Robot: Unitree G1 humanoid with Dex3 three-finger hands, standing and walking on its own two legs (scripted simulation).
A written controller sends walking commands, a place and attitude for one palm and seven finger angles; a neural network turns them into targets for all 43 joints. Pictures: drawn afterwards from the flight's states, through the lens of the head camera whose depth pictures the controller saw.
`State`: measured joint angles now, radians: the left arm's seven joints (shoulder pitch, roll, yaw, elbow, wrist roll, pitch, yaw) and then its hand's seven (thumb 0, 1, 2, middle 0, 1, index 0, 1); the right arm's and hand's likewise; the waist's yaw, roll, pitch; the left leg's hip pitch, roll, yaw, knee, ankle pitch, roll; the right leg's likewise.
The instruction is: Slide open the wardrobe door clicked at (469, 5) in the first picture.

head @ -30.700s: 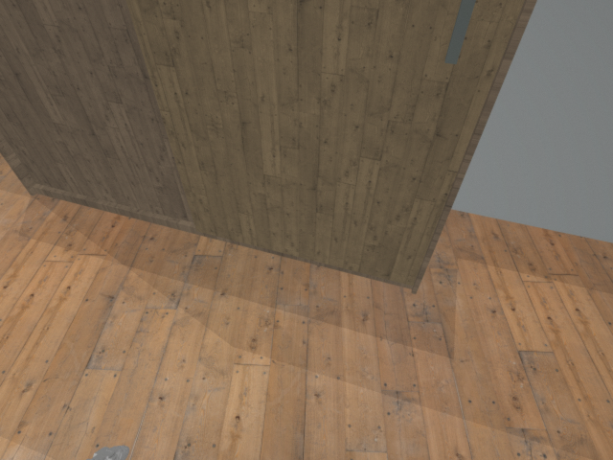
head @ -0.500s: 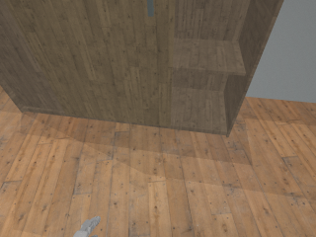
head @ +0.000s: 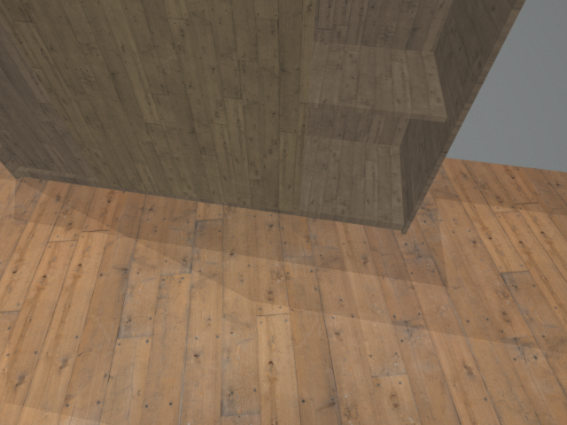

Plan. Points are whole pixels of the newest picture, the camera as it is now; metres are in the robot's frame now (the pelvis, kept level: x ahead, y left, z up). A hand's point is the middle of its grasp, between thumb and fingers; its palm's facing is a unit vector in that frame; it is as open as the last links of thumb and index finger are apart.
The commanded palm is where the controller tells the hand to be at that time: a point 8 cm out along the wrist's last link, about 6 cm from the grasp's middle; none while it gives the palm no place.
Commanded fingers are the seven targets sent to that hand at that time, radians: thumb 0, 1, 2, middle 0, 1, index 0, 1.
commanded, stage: let the arm hang, fingers relaxed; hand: right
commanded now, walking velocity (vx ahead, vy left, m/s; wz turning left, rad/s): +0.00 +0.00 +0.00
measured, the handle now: out of the picture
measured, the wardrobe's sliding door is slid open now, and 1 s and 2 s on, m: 0.46 0.46 0.46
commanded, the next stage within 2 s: look to check the result in 0.62 s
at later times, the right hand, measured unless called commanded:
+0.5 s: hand out of the picture +0.03 -0.20 -0.17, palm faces -0.03 +0.98 -0.21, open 7.3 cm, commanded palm none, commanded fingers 0.00 -0.90 -0.90 0.20 0.30 0.20 0.30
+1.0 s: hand out of the picture +0.00 -0.20 -0.17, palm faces -0.04 +0.98 -0.17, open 7.4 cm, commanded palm none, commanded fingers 0.00 -0.90 -0.90 0.20 0.30 0.20 0.30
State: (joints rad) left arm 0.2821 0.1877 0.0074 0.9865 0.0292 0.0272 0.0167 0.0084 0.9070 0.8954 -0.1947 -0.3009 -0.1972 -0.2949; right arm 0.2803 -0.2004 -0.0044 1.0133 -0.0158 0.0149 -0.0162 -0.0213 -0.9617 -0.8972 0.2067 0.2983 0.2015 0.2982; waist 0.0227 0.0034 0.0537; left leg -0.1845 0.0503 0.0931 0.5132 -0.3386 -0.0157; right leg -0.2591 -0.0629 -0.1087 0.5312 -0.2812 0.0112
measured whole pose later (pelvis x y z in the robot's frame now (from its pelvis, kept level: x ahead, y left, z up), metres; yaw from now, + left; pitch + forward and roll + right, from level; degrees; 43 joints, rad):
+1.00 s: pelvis -0.01 -0.03 +0.01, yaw +2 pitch -1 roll +0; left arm 0.26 0.15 0.00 1.13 0.02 0.00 0.02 0.01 0.91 0.90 -0.20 -0.30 -0.20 -0.30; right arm 0.26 -0.15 0.01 1.15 -0.02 0.00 -0.03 0.00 -0.91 -0.90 0.20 0.30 0.20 0.30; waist 0.02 0.01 0.06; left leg -0.09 0.08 0.05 0.37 -0.25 -0.06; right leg -0.15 -0.02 -0.16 0.39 -0.22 -0.04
